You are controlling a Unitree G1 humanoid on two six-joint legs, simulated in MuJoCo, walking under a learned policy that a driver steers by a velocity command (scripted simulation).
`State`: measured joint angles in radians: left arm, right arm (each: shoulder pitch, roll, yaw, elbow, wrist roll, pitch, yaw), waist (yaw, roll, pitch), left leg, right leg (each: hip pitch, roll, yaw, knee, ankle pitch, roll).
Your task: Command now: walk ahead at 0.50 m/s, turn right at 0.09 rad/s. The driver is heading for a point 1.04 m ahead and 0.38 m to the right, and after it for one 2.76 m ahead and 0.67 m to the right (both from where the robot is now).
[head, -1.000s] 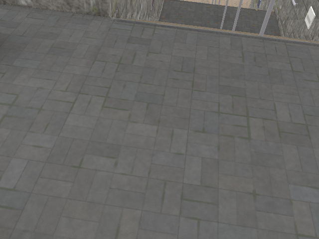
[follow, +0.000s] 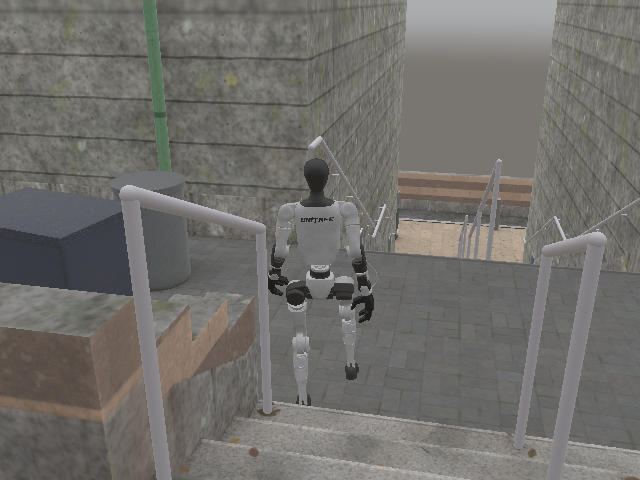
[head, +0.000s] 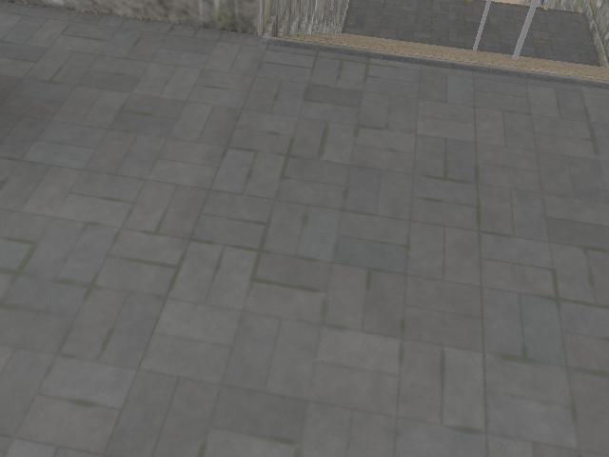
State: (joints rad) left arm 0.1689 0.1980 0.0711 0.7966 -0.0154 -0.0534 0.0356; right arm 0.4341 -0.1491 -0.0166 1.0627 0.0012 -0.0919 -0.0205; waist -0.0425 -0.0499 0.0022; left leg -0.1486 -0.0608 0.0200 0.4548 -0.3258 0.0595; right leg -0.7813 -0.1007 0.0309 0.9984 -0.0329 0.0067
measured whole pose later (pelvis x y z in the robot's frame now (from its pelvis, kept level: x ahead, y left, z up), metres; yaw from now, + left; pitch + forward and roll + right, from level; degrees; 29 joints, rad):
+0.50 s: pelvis +0.28 -0.07 +0.01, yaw -14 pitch +2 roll +1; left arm 0.35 0.22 0.06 0.81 0.00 -0.06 -0.01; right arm 0.05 -0.27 -0.07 0.80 -0.02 -0.09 -0.03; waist 0.05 0.00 0.04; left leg -0.67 0.06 -0.11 0.87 -0.17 -0.02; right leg -0.24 0.12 0.11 0.37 -0.15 -0.10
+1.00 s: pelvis +0.45 -0.08 +0.01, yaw -32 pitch +4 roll +0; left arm 0.22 0.29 0.08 0.67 -0.02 0.00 0.00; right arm 0.25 -0.26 -0.07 0.78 0.00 -0.08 0.00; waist -0.04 -0.02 -0.02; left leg -0.27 0.01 0.07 0.33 -0.13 0.03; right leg -0.62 -0.08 0.06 0.97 -0.29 0.01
